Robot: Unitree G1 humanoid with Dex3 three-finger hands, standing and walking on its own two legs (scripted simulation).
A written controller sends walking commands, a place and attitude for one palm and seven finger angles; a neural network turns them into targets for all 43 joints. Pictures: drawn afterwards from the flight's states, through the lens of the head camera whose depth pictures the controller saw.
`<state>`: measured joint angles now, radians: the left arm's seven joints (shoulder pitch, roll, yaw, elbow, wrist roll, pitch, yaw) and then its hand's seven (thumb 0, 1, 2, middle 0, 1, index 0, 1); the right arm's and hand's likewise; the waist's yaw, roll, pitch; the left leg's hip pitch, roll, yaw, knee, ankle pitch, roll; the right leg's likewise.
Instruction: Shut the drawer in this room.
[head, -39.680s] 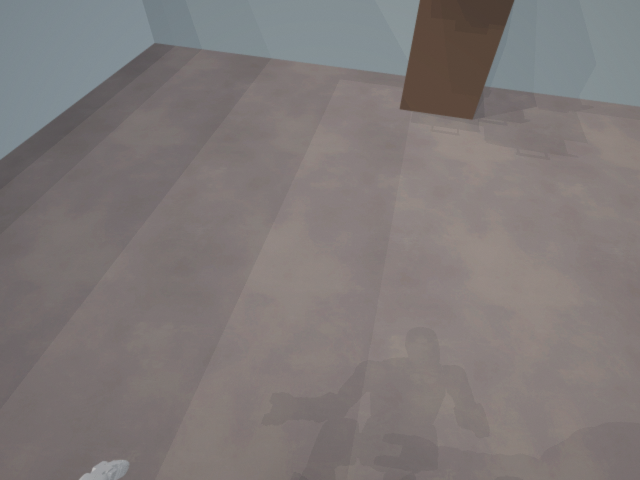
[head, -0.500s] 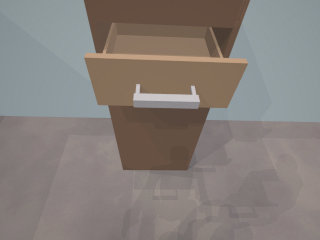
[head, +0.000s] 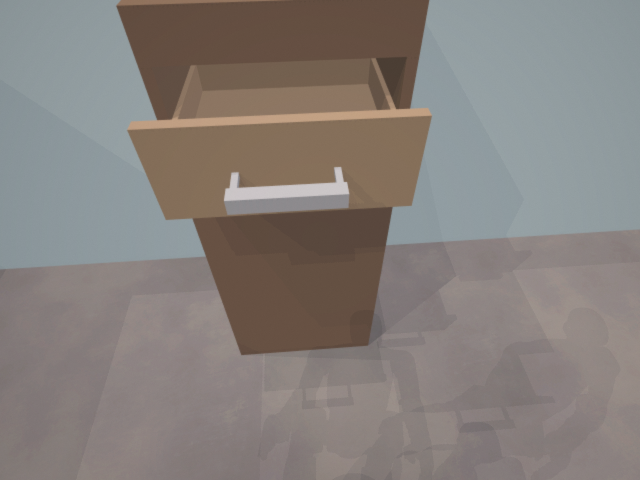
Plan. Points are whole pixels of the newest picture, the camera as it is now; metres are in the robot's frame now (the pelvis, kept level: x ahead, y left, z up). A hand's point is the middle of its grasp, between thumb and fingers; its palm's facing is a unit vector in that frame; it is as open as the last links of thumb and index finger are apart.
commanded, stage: come to a stop and stand still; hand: left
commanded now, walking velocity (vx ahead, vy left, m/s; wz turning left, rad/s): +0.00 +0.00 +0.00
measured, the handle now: (287, 187) +0.46 +0.07 +0.13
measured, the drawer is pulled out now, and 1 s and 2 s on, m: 0.17 0.17 0.17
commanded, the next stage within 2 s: look again from close up in 0.30 s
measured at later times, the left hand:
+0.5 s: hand out of the picture +0.01 +0.17 -0.17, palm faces +0.01 -0.98 -0.19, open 7.4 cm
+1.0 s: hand out of the picture +0.04 +0.19 -0.17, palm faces +0.01 -0.98 -0.22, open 7.4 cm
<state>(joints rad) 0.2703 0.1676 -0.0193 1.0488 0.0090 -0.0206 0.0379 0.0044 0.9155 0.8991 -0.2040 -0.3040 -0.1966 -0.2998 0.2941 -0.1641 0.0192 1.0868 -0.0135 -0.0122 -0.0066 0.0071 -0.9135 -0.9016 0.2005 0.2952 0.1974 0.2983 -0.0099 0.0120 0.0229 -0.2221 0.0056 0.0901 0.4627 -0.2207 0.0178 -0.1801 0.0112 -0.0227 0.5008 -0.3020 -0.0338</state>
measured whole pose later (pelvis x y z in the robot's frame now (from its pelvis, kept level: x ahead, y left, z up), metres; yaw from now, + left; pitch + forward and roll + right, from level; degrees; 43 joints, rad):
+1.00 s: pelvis +0.02 +0.00 +0.01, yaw +0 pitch +0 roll +1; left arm 0.24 0.20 -0.01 1.10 0.01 -0.02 0.03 0.00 0.91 0.90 -0.20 -0.30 -0.20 -0.30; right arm 0.20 -0.19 0.02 1.14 -0.01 -0.02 -0.02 0.01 -0.91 -0.90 0.20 0.30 0.20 0.30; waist 0.01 -0.02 0.03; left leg -0.18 0.01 0.09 0.40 -0.21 0.01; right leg -0.12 0.02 -0.02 0.41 -0.28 -0.03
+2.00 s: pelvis +0.07 -0.16 -0.01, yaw +7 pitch +1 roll -1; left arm 0.20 0.19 0.07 0.93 0.04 0.03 0.00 0.00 0.91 0.90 -0.20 -0.30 -0.19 -0.30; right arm 0.20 -0.23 -0.08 1.03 -0.03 0.05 -0.04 0.01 -0.91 -0.90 0.20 0.30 0.20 0.30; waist 0.01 0.03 0.07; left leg -0.48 0.10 0.01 1.06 -0.55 -0.02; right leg -0.35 -0.04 -0.06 0.63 -0.29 0.00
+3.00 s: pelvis +0.09 -0.17 +0.00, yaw +5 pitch -3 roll +0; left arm 0.26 0.16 -0.01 0.99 0.01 -0.01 0.05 0.00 0.92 0.90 -0.20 -0.30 -0.20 -0.30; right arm 0.27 -0.17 0.01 1.06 -0.02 0.00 -0.02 0.01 -0.93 -0.90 0.20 0.30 0.20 0.30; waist -0.01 0.01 -0.01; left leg -0.15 -0.05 0.12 0.45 -0.27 0.09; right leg -0.19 0.00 -0.05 0.47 -0.24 -0.01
